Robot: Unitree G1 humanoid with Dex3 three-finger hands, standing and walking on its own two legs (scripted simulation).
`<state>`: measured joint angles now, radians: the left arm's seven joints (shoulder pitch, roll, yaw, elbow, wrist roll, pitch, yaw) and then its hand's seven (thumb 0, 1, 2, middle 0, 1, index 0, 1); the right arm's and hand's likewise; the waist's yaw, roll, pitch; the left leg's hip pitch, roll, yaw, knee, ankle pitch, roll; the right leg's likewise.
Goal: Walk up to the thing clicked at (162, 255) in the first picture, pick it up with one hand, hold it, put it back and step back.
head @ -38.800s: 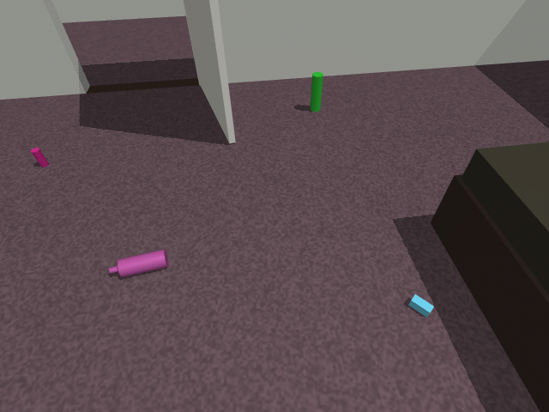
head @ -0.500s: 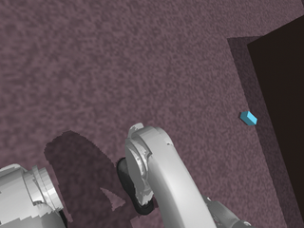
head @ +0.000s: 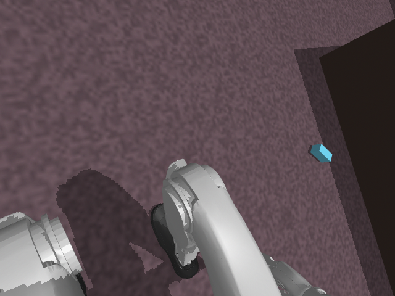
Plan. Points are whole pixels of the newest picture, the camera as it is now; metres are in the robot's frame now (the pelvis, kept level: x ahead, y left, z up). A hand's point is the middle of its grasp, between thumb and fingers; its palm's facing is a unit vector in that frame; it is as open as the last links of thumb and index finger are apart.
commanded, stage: withdraw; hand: left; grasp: from above
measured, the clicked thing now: out of the picture +0.47 +0.37 -0.27
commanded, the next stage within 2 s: home in 0.76 s
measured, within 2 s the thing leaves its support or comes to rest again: neither
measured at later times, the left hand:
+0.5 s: hand out of the picture +0.44 +0.35 -0.06, palm faces -0.44 -0.12 -0.89, open 14.0 cm
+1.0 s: hand out of the picture +0.46 +0.35 -0.15, palm faces -0.38 -0.12 -0.92, open 13.4 cm
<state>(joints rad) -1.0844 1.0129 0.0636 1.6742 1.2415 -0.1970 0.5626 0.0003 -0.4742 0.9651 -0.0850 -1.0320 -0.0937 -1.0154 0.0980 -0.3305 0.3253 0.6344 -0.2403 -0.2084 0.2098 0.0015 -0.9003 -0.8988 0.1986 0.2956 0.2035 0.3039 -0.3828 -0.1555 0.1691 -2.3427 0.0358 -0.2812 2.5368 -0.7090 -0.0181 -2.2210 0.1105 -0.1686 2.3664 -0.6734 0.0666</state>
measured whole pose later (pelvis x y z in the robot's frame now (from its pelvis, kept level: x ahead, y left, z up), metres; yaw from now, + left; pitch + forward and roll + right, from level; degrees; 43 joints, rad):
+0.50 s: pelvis +0.00 -0.01 +0.06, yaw +7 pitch +33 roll -9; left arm -0.98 0.74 -0.05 1.22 1.09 -0.05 0.12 0.00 -0.50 1.01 -0.09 -0.99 -0.08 -1.00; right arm 0.15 -0.29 0.10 0.63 -0.09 0.00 0.16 0.00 -0.91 -0.90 0.20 0.30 0.20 0.30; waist -0.22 0.02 -0.07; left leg -2.23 0.02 -0.16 2.30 -0.66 -0.02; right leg -2.13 0.06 -0.08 2.22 -0.68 0.04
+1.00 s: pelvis -0.01 -0.01 +0.01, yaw +6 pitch +32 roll -9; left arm -1.10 0.87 0.06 1.49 1.26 -0.20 0.37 0.00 -0.39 0.96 -0.17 -0.91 -0.16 -0.90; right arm 0.20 -0.28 0.18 0.68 -0.17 -0.03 0.10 0.00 -0.89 -0.90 0.20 0.29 0.20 0.30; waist -0.31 -0.05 0.03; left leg -2.38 0.01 -0.18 2.43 -0.62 -0.02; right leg -2.27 0.06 -0.09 2.35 -0.65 0.04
